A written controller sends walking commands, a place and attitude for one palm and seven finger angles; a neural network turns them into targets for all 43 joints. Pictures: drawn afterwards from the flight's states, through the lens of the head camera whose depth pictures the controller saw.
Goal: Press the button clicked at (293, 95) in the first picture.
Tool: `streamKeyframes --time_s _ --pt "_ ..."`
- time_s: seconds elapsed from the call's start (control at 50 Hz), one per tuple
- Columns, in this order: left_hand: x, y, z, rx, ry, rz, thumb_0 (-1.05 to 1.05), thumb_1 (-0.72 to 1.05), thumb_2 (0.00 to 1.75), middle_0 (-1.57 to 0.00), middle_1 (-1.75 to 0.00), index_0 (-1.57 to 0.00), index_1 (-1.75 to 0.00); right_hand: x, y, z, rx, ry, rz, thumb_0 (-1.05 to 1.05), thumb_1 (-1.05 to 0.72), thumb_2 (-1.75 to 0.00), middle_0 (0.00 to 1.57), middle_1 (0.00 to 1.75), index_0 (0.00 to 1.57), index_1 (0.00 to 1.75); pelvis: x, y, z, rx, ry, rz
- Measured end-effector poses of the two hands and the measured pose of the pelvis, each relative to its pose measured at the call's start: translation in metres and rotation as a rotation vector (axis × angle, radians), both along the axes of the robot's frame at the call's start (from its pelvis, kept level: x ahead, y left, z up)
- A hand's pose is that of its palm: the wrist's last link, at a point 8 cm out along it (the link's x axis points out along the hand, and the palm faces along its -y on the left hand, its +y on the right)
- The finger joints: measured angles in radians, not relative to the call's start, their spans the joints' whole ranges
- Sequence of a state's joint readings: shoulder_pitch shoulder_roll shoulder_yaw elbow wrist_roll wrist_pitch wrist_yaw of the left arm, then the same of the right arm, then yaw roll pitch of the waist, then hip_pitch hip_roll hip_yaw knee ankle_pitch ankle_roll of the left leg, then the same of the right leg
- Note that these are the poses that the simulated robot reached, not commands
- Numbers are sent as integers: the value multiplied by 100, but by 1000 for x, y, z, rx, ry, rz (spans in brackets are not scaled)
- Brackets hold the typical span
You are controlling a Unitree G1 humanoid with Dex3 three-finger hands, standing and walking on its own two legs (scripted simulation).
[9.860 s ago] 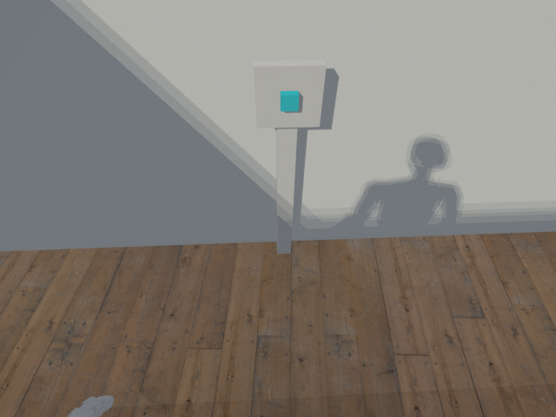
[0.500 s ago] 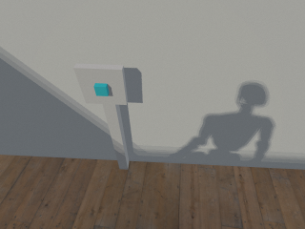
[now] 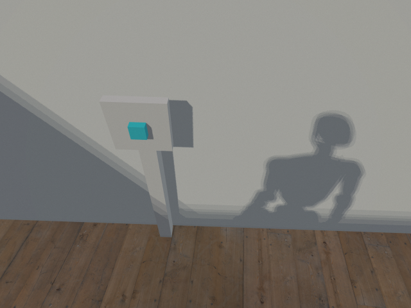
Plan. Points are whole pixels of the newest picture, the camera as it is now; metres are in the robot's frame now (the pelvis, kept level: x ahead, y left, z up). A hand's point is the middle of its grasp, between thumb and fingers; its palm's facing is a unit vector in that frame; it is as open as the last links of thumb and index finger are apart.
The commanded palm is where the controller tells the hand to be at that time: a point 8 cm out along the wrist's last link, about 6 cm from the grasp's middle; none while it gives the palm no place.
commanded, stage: shuffle to correct the standing spot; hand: left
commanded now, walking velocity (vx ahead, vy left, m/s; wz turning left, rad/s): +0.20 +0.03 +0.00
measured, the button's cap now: (138, 130) +0.57 +0.23 +0.00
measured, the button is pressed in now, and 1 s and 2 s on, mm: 0 0 0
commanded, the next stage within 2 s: come to a stop and stand still in 0.24 s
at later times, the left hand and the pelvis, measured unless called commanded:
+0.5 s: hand out of the picture +0.14 +0.19 -0.17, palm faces +0.01 -0.98 -0.17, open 7.4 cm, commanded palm none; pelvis +0.12 +0.02 +0.00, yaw -1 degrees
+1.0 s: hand (116, 281) +0.22 +0.23 -0.19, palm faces +0.04 -0.98 -0.21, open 7.3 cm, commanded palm none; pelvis +0.13 +0.05 -0.02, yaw +1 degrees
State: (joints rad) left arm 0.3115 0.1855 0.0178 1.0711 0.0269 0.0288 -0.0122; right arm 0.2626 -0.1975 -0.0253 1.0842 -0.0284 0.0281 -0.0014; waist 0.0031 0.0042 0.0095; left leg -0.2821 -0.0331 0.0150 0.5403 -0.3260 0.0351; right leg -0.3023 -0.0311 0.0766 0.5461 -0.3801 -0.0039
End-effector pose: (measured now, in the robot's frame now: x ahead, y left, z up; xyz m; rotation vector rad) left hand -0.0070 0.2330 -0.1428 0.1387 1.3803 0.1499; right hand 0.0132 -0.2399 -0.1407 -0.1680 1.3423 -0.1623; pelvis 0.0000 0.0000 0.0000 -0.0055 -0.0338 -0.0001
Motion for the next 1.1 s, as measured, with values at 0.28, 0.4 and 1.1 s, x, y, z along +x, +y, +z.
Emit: streamKeyframes --time_s 0.28,0.4,1.1 --pt "-20 -20 -19 -61 137 112 1 91 90 -20 -30 -20 -30 39 28 -16 24 22 -21 0 -91 -90 20 30 20 30 56 14 -16 -13 7 14" --pt "46 0 -10 -50 132 22 1 91 90 -20 -30 -20 -30 54 43 -2 9 -11 -94 0 -91 -90 20 30 19 30 90 24 -4 -9 34 -34" --pt "189 83 -5 53 -183 -7 1 91 90 -20 -30 -20 -30 196 73 12 -49 -287 12 0 -91 -90 20 29 19 30 124 76 -14 -8 -38 -16"
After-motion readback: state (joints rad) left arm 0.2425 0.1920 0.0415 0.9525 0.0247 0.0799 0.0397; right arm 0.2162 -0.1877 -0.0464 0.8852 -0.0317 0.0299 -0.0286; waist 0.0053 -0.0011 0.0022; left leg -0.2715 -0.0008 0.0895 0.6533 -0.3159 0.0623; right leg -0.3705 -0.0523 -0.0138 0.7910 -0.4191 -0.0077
